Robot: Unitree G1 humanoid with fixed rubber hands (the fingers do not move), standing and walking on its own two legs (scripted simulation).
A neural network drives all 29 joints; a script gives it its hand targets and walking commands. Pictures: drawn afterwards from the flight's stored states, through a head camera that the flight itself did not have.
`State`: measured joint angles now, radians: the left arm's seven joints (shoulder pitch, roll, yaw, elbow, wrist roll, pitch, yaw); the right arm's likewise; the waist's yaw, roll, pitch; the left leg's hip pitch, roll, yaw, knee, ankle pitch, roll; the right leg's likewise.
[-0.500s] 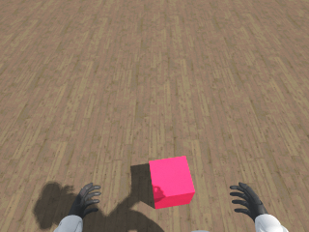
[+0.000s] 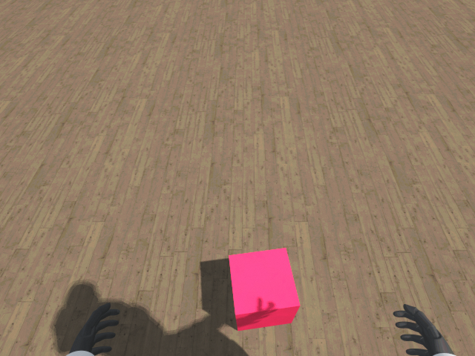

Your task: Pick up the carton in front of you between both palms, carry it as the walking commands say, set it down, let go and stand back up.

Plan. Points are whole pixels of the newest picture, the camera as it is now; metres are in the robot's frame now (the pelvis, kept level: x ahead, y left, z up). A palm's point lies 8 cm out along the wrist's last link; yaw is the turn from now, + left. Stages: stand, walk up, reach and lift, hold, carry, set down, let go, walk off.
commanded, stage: stand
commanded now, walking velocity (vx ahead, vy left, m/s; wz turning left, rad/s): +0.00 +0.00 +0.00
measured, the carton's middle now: (261, 290) +0.40 -0.05 -0.64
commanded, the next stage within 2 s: none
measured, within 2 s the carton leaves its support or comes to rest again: neither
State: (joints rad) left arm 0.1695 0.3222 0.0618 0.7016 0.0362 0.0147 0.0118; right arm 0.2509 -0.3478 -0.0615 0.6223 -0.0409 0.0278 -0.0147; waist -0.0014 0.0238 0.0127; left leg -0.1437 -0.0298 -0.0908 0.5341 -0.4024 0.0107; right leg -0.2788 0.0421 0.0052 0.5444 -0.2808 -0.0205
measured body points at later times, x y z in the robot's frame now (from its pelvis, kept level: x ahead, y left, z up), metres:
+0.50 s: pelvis +0.00 +0.01 +0.00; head +0.01 +0.00 +0.45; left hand +0.13 +0.30 -0.10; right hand +0.13 -0.29 -0.09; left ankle -0.08 +0.12 -0.73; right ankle +0.00 -0.11 -0.73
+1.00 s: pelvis -0.02 +0.00 +0.01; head -0.02 -0.01 +0.46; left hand +0.09 +0.31 -0.10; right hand +0.09 -0.31 -0.10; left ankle -0.08 +0.12 -0.73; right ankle +0.00 -0.11 -0.73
